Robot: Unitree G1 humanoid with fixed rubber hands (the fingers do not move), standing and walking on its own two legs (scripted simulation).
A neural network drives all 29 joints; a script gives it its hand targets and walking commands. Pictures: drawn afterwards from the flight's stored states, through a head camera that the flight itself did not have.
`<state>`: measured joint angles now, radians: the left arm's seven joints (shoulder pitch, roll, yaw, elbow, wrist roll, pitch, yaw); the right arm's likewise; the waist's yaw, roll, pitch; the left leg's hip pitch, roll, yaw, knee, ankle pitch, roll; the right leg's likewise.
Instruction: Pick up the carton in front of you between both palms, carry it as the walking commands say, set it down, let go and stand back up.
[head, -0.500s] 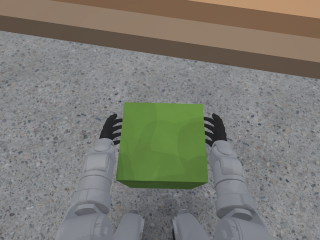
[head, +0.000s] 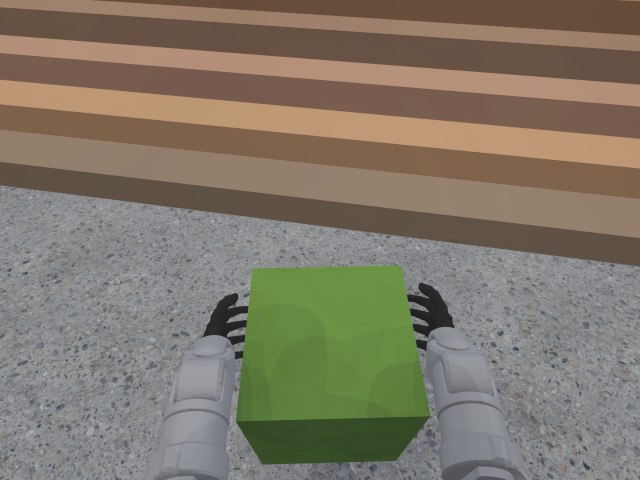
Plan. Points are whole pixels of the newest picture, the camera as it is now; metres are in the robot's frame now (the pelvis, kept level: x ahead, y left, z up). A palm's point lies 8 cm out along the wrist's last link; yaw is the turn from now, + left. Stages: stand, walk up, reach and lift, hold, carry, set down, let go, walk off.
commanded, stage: reach and lift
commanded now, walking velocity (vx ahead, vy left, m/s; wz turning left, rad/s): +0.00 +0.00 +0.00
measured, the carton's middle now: (328, 370) +0.29 +0.00 -0.06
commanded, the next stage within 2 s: hold in 0.92 s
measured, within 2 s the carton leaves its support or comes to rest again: neither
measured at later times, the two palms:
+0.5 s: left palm (215, 342) +0.29 +0.15 +0.03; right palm (439, 333) +0.29 -0.15 +0.04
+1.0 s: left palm (213, 337) +0.28 +0.15 +0.04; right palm (442, 328) +0.29 -0.15 +0.05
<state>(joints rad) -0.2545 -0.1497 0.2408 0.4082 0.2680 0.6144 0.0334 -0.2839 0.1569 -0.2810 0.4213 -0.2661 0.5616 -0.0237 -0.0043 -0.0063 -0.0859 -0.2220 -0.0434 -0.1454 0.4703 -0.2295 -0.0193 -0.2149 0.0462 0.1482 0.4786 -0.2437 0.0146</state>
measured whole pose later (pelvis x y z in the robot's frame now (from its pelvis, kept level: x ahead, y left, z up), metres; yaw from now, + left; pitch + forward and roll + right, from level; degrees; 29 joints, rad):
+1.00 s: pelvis +0.00 +0.00 +0.01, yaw +0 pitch -5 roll +0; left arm -0.24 -0.15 0.20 0.27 0.27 0.73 0.03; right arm -0.27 0.15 -0.23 0.28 -0.27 0.68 -0.02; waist 0.00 -0.01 -0.02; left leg -0.09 -0.04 -0.14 0.38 -0.19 -0.02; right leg -0.09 0.03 0.14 0.38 -0.21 0.01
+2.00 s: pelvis +0.24 -0.05 -0.02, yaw -1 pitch +4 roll +0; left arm 0.03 -0.13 0.06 -0.53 0.02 1.22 0.14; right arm 0.01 0.13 -0.05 -0.54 -0.02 1.20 -0.16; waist -0.04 0.04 -0.16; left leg -0.05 0.10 0.15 0.48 -0.47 -0.05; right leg -0.47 -0.06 -0.22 0.53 -0.15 -0.03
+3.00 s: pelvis +0.88 -0.09 -0.03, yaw -1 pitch +2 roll -1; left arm -0.11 -0.13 0.07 -0.52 0.00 1.21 0.17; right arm -0.10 0.10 -0.09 -0.56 -0.01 1.19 -0.16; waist 0.03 0.05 -0.08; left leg -0.09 0.10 0.13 0.84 -0.51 -0.01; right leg -0.51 -0.05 -0.23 0.64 -0.16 -0.09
